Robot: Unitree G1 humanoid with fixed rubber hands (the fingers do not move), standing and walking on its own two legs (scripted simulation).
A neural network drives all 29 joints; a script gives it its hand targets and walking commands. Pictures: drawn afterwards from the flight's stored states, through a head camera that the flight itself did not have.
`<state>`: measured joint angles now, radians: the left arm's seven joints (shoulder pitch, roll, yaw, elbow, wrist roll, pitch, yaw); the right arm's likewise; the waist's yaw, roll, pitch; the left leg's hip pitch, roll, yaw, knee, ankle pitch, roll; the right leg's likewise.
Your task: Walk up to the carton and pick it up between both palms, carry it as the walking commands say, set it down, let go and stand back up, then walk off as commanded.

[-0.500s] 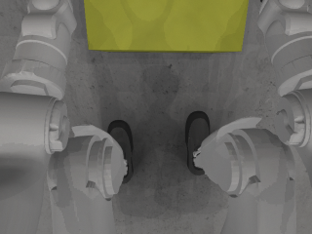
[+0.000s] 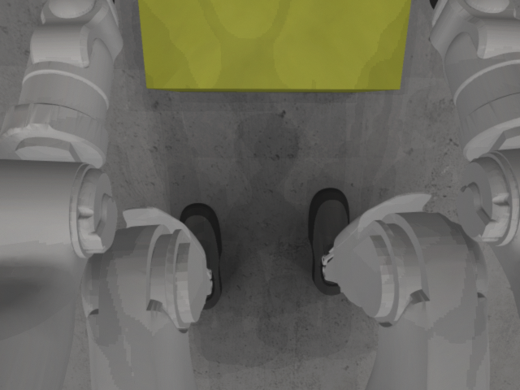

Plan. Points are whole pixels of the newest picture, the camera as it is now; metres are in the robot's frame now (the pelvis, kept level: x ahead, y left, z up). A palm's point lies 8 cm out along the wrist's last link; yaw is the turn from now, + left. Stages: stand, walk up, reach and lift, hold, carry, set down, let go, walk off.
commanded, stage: reach and lift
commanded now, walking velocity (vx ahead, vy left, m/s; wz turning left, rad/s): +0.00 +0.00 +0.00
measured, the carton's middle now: out of the picture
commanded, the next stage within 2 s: none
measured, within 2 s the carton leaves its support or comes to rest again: leaves its support in 0.32 s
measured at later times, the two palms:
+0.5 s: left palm out of the picture +0.56 +0.17 -0.14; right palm out of the picture +0.54 -0.20 -0.15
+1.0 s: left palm out of the picture +0.56 +0.17 -0.09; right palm out of the picture +0.55 -0.20 -0.09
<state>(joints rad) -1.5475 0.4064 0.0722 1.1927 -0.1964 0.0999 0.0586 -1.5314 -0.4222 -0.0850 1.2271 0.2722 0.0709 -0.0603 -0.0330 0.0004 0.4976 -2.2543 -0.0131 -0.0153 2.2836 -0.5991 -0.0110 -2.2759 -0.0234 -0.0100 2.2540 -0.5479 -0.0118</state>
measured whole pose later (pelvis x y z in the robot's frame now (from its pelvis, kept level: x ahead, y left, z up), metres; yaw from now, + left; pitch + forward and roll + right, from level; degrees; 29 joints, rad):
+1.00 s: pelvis +0.00 +0.00 +0.04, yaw +1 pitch +42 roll +1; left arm -1.37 0.32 0.25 0.95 -0.04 0.26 0.08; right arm -1.35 -0.32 -0.25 0.94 0.08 0.26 -0.09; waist -0.03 0.02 0.16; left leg -2.29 -0.06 -0.02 2.12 -0.57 -0.03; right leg -2.31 0.04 0.03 2.10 -0.53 0.03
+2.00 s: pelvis +0.01 +0.00 +0.14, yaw +0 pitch +48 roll +0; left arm -1.08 0.15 0.40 0.74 0.12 0.37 0.05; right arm -1.05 -0.13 -0.43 0.69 -0.12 0.39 -0.07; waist -0.03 0.02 -0.19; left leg -2.09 -0.09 -0.05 1.75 -0.50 -0.04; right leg -2.11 0.07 0.06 1.73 -0.47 0.05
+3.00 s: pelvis +0.05 +0.00 +0.28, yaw +0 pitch +41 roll +0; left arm -0.76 0.05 0.40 0.67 0.18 0.35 0.01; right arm -0.73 -0.03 -0.43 0.63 -0.15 0.35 -0.05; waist -0.03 0.01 -0.29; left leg -1.56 -0.09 -0.08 1.29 -0.44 -0.02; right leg -1.57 0.07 0.09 1.27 -0.41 0.04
